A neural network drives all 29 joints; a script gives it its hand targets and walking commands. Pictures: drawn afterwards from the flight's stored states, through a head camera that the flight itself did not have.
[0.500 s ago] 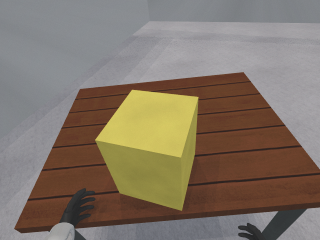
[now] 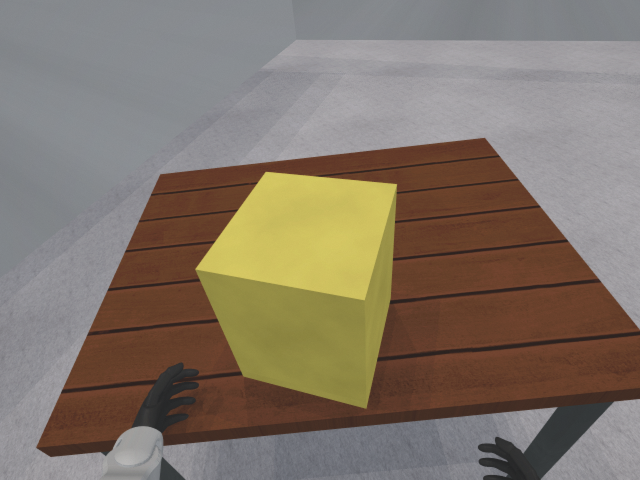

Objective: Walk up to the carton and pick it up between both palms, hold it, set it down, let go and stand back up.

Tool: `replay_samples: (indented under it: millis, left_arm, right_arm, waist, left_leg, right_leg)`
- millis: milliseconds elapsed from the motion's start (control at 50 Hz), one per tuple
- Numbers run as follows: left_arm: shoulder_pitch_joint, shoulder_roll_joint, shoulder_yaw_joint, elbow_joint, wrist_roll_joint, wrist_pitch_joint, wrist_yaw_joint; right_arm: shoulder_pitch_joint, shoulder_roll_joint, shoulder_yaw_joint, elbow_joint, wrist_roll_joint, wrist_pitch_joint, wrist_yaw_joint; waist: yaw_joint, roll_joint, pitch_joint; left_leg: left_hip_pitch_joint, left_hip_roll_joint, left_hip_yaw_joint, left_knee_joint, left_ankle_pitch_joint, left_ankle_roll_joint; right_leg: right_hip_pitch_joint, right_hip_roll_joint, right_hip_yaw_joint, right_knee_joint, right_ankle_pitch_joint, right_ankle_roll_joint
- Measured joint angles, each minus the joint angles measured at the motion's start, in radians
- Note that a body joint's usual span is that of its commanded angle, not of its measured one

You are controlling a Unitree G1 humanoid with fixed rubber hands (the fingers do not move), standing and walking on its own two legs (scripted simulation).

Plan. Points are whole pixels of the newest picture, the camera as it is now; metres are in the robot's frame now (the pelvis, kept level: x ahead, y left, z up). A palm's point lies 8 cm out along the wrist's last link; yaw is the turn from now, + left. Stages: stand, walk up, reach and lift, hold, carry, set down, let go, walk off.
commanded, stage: let go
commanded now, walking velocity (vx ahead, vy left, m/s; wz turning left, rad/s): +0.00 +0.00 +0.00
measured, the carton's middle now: (314, 287) +0.39 +0.05 +0.04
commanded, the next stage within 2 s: stand in 0.04 s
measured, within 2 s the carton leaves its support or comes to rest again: neither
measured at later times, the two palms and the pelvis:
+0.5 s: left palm (146, 431) +0.20 +0.26 -0.02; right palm out of the picture +0.09 -0.28 -0.11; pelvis +0.00 +0.00 -0.01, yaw +2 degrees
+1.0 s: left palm (144, 430) +0.20 +0.27 -0.02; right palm out of the picture +0.12 -0.26 -0.10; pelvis +0.00 +0.01 -0.01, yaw +3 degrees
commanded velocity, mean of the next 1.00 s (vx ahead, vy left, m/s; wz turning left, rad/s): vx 0.00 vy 0.00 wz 0.00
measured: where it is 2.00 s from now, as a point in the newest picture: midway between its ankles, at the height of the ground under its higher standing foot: outside the picture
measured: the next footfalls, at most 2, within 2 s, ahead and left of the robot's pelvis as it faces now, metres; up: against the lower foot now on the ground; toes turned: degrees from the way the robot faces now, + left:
none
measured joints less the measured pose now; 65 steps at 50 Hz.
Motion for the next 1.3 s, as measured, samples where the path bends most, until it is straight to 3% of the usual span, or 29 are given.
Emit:
replay_samples:
  millis: [100, 260, 400, 780, 1300]
  left_arm:
    - [-0.001, 0.007, -0.004, -0.01, 0.01, -0.005, -0.003]
    - [0.064, 0.06, -0.014, -0.05, 0.045, -0.178, -0.044]
    - [0.105, 0.086, -0.022, -0.093, 0.045, -0.231, -0.041]
    - [0.081, 0.086, -0.037, -0.057, 0.045, -0.256, -0.016]
    - [0.04, 0.093, -0.04, 0.003, 0.041, -0.27, -0.008]
  right_arm:
    - [0.005, -0.006, 0.0, 0.001, -0.002, 0.004, 0.002]
    - [0.032, -0.091, -0.019, 0.12, 0.005, 0.046, 0.018]
    - [0.052, -0.139, -0.03, 0.188, 0.01, 0.054, 0.035]
    - [-0.05, -0.09, 0.009, 0.196, 0.017, 0.057, 0.046]
    - [-0.058, -0.111, 0.0, 0.247, 0.025, 0.066, 0.042]
  waist:
    - [-0.004, -0.004, -0.003]
    - [-0.014, -0.045, -0.027]
    - [-0.023, -0.072, -0.03]
    - [-0.028, -0.082, -0.037]
    - [-0.042, -0.072, -0.024]
  left_leg:
    - [-0.022, 0.0, -0.002, 0.017, -0.003, 0.001]
    - [-0.121, 0.003, -0.022, 0.088, -0.03, 0.002]
    - [-0.141, -0.004, -0.028, 0.103, -0.041, 0.006]
    - [-0.141, -0.005, -0.044, 0.111, -0.041, 0.009]
    - [-0.128, -0.01, -0.061, 0.082, -0.023, 0.005]
  right_leg:
    - [-0.019, -0.001, -0.004, 0.012, -0.002, 0.001]
    - [-0.097, -0.001, -0.024, 0.056, -0.022, 0.001]
    - [-0.116, -0.008, -0.028, 0.073, -0.036, 0.005]
    - [-0.1, -0.008, -0.04, 0.058, -0.029, 0.01]
    - [-0.081, -0.01, -0.052, 0.031, -0.018, 0.007]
